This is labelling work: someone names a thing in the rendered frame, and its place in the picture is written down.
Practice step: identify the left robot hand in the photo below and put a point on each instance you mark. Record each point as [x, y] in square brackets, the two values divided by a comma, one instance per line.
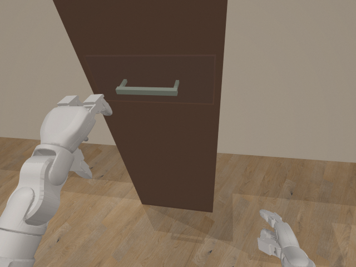
[70, 123]

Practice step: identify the robot right forearm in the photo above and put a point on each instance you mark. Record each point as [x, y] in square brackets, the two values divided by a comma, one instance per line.
[292, 256]

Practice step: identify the drawer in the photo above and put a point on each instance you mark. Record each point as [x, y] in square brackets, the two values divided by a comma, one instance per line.
[196, 75]

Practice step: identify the cabinet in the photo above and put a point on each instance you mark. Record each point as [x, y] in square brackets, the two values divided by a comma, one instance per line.
[168, 148]

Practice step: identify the robot left forearm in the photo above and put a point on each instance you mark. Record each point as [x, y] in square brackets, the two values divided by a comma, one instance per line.
[33, 204]

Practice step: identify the handle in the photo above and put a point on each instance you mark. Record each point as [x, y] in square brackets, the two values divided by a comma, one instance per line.
[160, 91]

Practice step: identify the right robot hand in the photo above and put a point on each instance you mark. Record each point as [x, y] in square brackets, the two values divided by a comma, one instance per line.
[273, 242]

